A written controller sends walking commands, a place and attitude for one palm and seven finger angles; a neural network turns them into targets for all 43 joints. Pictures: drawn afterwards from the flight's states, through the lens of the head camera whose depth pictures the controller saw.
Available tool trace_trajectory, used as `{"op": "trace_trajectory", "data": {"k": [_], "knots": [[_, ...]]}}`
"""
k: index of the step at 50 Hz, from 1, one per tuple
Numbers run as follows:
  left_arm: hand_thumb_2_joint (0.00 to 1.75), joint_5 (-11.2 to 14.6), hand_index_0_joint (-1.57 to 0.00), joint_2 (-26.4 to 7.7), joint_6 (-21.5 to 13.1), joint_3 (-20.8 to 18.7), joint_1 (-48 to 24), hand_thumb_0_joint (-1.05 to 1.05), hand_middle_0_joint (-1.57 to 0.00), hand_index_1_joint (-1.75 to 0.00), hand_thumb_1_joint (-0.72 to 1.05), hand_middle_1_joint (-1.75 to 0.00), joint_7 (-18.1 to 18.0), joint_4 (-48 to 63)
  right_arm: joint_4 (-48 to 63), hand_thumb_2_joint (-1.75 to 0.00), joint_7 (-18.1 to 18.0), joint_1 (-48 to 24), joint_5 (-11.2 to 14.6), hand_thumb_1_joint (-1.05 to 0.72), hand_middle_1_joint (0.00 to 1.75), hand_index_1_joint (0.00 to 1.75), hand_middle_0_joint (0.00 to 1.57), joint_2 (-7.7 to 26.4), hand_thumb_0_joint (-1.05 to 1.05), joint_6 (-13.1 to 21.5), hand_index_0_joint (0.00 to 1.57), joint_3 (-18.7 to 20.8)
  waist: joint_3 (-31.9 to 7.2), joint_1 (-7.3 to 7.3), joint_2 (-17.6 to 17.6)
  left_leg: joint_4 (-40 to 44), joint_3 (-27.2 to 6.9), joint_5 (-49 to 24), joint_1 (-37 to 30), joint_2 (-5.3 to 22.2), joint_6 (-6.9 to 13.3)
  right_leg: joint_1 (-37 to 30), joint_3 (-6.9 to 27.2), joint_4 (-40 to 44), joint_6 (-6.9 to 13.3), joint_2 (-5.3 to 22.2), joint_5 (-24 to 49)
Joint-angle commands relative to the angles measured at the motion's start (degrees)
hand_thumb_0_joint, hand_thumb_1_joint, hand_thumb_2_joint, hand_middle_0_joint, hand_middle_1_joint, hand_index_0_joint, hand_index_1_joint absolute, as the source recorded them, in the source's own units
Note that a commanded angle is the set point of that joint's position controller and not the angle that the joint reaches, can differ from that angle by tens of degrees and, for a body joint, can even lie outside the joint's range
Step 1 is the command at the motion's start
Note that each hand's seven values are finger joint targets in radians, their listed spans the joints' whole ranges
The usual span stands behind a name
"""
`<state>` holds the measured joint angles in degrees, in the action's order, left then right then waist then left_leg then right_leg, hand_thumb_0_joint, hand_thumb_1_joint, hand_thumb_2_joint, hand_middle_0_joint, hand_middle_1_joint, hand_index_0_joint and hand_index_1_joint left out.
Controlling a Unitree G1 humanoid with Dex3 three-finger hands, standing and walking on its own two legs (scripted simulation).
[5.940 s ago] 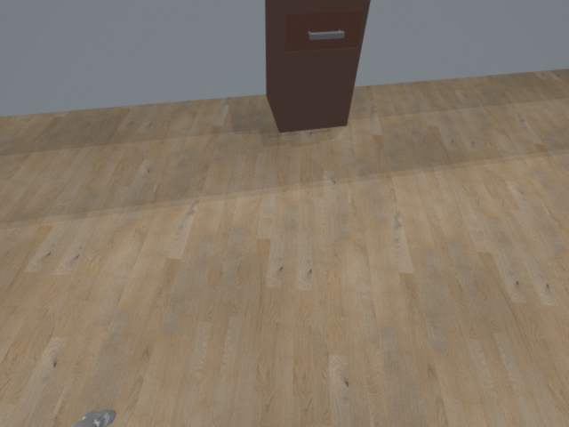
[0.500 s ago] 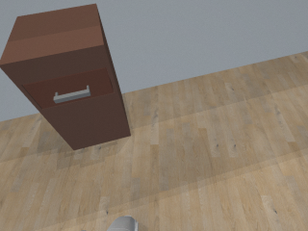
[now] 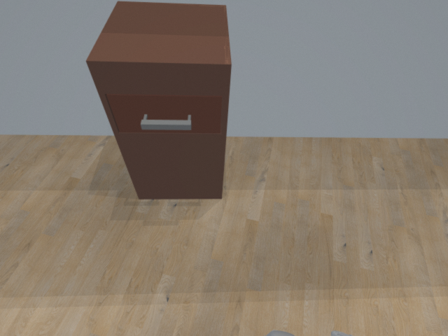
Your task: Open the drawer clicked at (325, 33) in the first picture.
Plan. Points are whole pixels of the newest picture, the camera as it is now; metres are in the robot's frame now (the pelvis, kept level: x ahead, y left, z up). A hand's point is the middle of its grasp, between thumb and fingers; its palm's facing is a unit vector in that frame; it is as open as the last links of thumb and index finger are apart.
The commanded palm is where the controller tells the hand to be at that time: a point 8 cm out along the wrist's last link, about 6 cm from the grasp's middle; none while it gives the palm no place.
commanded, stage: take the last steps up to it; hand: left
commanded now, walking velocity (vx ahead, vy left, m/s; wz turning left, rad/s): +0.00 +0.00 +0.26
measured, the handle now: (167, 120) +0.80 +0.25 -0.19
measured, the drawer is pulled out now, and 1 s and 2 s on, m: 0.00 0.00 0.00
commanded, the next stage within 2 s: come to a stop and stand still in 1.08 s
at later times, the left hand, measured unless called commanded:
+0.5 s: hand out of the picture -0.03 +0.15 -0.16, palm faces +0.20 -0.96 -0.18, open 7.4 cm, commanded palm none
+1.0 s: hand (119, 277) +0.25 +0.25 -0.17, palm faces +0.09 -0.98 -0.18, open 7.4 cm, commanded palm none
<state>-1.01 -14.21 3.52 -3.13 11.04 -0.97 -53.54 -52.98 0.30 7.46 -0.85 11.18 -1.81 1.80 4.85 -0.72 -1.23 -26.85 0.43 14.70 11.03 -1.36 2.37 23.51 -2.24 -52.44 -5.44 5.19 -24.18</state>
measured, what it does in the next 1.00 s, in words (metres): walks ahead: right foot, then left foot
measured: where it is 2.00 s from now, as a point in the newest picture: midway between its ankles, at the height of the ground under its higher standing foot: (202, 324)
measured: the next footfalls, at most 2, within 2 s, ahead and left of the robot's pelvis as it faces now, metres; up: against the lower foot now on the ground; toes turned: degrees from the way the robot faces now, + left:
right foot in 0.14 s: +0.05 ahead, -0.13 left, +0.00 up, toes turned -3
left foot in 0.60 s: +0.13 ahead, +0.15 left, +0.00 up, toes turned +15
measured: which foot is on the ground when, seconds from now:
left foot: down 0.00-0.14, up 0.16-0.58, down 0.60-1.00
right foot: up 0.00-0.12, down 0.14-0.60, up 0.62-1.00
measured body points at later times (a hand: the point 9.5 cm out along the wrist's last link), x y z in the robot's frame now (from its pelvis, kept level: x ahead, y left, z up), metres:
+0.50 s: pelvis +0.04 +0.00 +0.01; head +0.05 -0.01 +0.46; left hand -0.04 +0.21 -0.15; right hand +0.08 -0.25 -0.15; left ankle +0.06 +0.15 -0.70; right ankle +0.01 -0.13 -0.74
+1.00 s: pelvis +0.19 +0.06 +0.00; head +0.20 +0.07 +0.45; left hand +0.24 +0.30 -0.15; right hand +0.12 -0.14 -0.16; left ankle +0.09 +0.14 -0.74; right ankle +0.29 -0.06 -0.68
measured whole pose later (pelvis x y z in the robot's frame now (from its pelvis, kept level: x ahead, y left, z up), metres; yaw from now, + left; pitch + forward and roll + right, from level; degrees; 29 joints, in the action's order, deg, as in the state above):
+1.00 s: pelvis +0.19 +0.06 +0.00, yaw +4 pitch -1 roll +1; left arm -1.6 -10.7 0.6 -3.8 9.7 0.6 -59.8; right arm -65.2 -1.5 25.2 -1.1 4.6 3.5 1.2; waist 2.1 1.9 -2.1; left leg -16.7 10.5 17.9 -2.4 -0.8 1.8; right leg 33.7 -4.2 -54.1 -0.7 6.2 -9.5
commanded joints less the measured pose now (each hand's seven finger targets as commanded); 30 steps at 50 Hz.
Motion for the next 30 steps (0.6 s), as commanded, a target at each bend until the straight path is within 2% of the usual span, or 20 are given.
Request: {"op": "trace_trajectory", "data": {"k": [1,3,4,5,6,7,8,9,10,11,13,14,17,21,23,26,27,28,29,30], "knots": [[0.9,0.53,-0.2,-3.03,-1.92,-0.35,0.3,0.0,-0.2,-0.3,0.9,-0.3,-0.5,4.15,2.09,-0.9,-1.05,2.9,-0.51,-0.9,0.3,0.3,0.2,11.64,0.0,0.85,0.2,3.2,-6.02,1.89,10.85,5.09,-13.21,-32.71,-3.94,15.31,7.88,-2.79,-0.54,8.41,0.93,-1.66,-0.35],[0.9,0.63,-0.2,-2.76,-2.64,-0.2,2.57,0.0,-0.2,-0.3,0.9,-0.3,-0.51,2.91,1.35,-0.9,-1.04,2.72,-0.42,-0.9,0.3,0.3,0.2,11.05,0.0,0.97,0.2,3.06,-7.17,0.64,9.69,3.79,-13.53,-28.86,-2.53,14.12,6.76,-8.17,-0.86,15.55,1.46,-2.74,4.05],[0.9,0.58,-0.2,-2.5,-3.2,-0.19,4.56,0.0,-0.2,-0.3,0.9,-0.3,-0.42,2.15,1.05,-0.9,-1.02,2.83,-0.28,-0.9,0.3,0.3,0.2,10.37,0.0,1.04,0.2,2.87,-8.22,-0.38,9.06,2.38,-13.16,-22.02,-0.57,12.81,5.52,-12.88,-1.29,22.26,1.66,-2.78,8.09],[0.9,0.27,-0.2,-3.47,-3.83,-0.4,6.54,0.0,-0.2,-0.3,0.9,-0.3,-0.37,1.26,0.67,-0.9,-0.85,2.96,0.07,-0.9,0.3,0.3,0.2,8.93,0.0,1.19,0.2,2.66,-8.57,-1.39,5.73,-0.17,-11.6,-10.91,4.1,10.24,3.24,-19.51,-0.7,29.16,1.88,-1.64,12.29],[0.9,-0.53,-0.2,-6.65,-4.62,-0.98,8.69,0.0,-0.2,-0.3,0.9,-0.3,-0.53,0.38,0.75,-0.9,-0.56,3.95,0.53,-0.9,0.3,0.3,0.2,5.61,0.0,1.41,0.2,2.17,-9.29,-2.17,-4.7,-8.81,-6.35,3.76,12.26,4.72,-0.06,-26.37,8.64,35.23,4.18,6.86,7.79],[0.9,-0.97,-0.2,-11.32,-4.77,-1.86,10.35,0.0,-0.2,-0.3,0.9,-0.3,-0.56,0.37,2.51,-0.9,-0.38,3.02,0.39,-0.9,0.3,0.3,0.2,3.37,0.0,1.32,0.2,1.56,-5.82,-3.33,-17.6,-19.98,-0.89,19.0,22.49,-1.31,-2.85,-26.31,24.32,40.75,10.13,18.92,3.17],[0.9,-0.49,-0.2,-11.2,-4.32,-1.84,10.82,0.0,-0.2,-0.3,0.9,-0.3,-0.66,0.76,2.8,-0.9,-0.08,1.53,-0.22,-0.9,0.3,0.3,0.2,7.21,0.0,0.66,0.2,2.71,-2.96,-4.15,-11.44,-28.45,-2.9,19.27,22.67,1.45,-2.59,-19.74,25.04,44.04,13.89,21.88,-7.04],[0.9,-0.41,-0.2,-9.25,-4.75,-2.08,7.93,0.0,-0.2,-0.3,0.9,-0.3,-0.82,0.76,1.75,-0.9,0.4,1.25,-0.65,-0.9,0.3,0.3,0.2,7.49,0.0,0.41,0.2,3.06,0.66,-2.97,-13.47,-32.69,-4.37,14.53,24.38,3.31,-2.11,-15.27,23.4,46.16,13.43,18.78,-13.13],[0.9,-0.26,-0.2,-7.22,-5.18,-1.51,6.67,0.0,-0.2,-0.3,0.9,-0.3,-0.71,0.61,0.46,-0.9,0.69,2.05,-0.83,-0.9,0.3,0.3,0.2,7.26,0.0,0.45,0.2,3.21,2.17,-1.69,-10.12,-35.42,-3.86,10.12,24.28,3.76,-2.21,-13.86,21.42,46.46,12.18,16.89,-12.88],[0.9,-0.12,-0.2,-5.68,-5.6,-0.88,5.6,0.0,-0.2,-0.3,0.9,-0.3,-0.54,0.51,-0.86,-0.9,1.05,3.72,-0.96,-0.9,0.3,0.3,0.2,6.63,0.0,0.48,0.2,3.27,2.73,-0.52,-6.67,-36.6,-3.1,5.96,22.88,4.6,-2.51,-12.56,16.39,45.47,10.94,14.65,-9.23],[0.9,-0.1,-0.2,-3.74,-6.44,-0.53,5.78,0.0,-0.2,-0.3,0.9,-0.3,-0.45,-0.09,-3.01,-0.9,1.4,7.53,-0.88,-0.9,0.3,0.3,0.2,4.53,0.0,0.52,0.2,3.16,1.02,0.92,-5.05,-36.2,-1.41,1.11,20.92,4.97,-3.16,-12.81,9.26,44.74,9.86,11.65,-2.85],[0.9,-0.18,-0.2,-3.37,-6.72,-0.48,6.29,0.0,-0.2,-0.3,0.9,-0.3,-0.45,-0.49,-3.49,-0.9,1.44,8.34,-0.91,-0.9,0.3,0.3,0.2,3.79,0.0,0.57,0.2,3.06,0.84,0.94,-5.87,-35.24,-0.53,-0.28,20.5,5.27,-3.58,-13.08,6.88,44.66,9.59,10.98,-0.89],[0.9,-0.26,-0.2,-2.31,-7.18,-0.1,10.77,0.0,-0.2,-0.3,0.9,-0.3,-0.37,-3.0,-3.37,-0.9,1.41,6.09,-0.79,-0.9,0.3,0.3,0.2,3.02,0.0,0.89,0.2,2.78,1.73,-0.68,-6.82,-29.72,1.22,-1.26,21.11,6.3,-4.36,-14.98,5.62,45.21,10.55,10.9,1.92],[0.9,-0.64,-0.2,-3.13,-7.35,-0.31,14.43,0.0,-0.2,-0.3,0.9,-0.3,-0.12,-5.91,-2.6,-0.9,1.65,2.64,-0.6,-0.9,0.3,0.3,0.2,2.15,0.0,1.71,0.2,2.41,2.14,-2.13,-7.82,-20.35,3.38,0.88,21.09,6.81,-4.06,-17.77,5.75,45.17,12.51,11.77,2.55],[0.9,-0.83,-0.2,-3.46,-7.24,-0.55,15.04,0.0,-0.2,-0.3,0.9,-0.3,-0.07,-7.03,-2.37,-0.9,1.75,1.47,-0.39,-0.9,0.3,0.3,0.2,1.64,0.0,2.22,0.2,2.28,2.36,-2.38,-8.2,-15.83,4.53,2.66,18.21,6.73,-3.5,-16.83,5.32,44.36,12.99,12.43,2.21],[0.9,-0.75,-0.2,-3.47,-6.89,-0.7,15.05,0.0,-0.2,-0.3,0.9,-0.3,-0.03,-8.16,-3.02,-0.9,1.52,3.06,-0.28,-0.9,0.3,0.3,0.2,0.87,0.0,3.25,0.2,1.78,1.36,-1.4,-7.87,-8.23,6.29,2.9,10.33,5.44,-2.73,-14.2,3.99,40.44,12.67,11.64,4.6],[0.9,-0.54,-0.2,-3.47,-6.73,-0.78,14.15,0.0,-0.2,-0.3,0.9,-0.3,-0.06,-8.48,-4.18,-0.9,1.24,6.23,-0.3,-0.9,0.3,0.3,0.2,0.99,0.0,3.72,0.2,1.73,0.23,0.28,-6.73,-3.65,7.5,0.63,4.93,4.77,-2.74,-12.68,2.25,37.38,11.78,10.42,5.07],[0.9,-0.23,-0.2,-2.56,-6.48,-0.72,14.05,0.0,-0.2,-0.3,0.9,-0.3,0.07,-8.69,-5.77,-0.9,0.92,10.16,-0.33,-0.9,0.3,0.3,0.2,2.12,0.0,4.24,0.2,1.86,-1.86,1.75,-2.43,0.14,8.72,-0.91,-3.53,3.65,-2.65,-8.76,0.0,32.57,10.56,8.09,4.21],[0.9,-0.07,-0.2,-0.49,-6.33,-0.23,14.15,0.0,-0.2,-0.3,0.9,-0.3,0.28,-8.37,-7.73,-0.9,0.27,16.62,-0.39,-0.9,0.3,0.3,0.2,5.23,0.0,4.86,0.2,2.55,-5.11,4.63,5.92,3.84,2.59,2.09,-13.86,7.69,-1.43,-2.83,-2.79,21.23,8.59,4.71,5.03],[0.9,0.33,-0.2,2.95,-6.2,0.48,13.9,0.0,-0.2,-0.3,0.9,-0.3,0.71,-7.06,-9.37,-0.9,-0.43,23.12,-0.95,-0.9,0.3,0.3,0.2,11.07,0.0,5.17,0.2,4.05,-7.76,6.59,20.66,10.71,-16.57,8.29,-19.98,21.81,2.81,8.02,-8.27,5.16,5.72,-1.38,-4.65]]}}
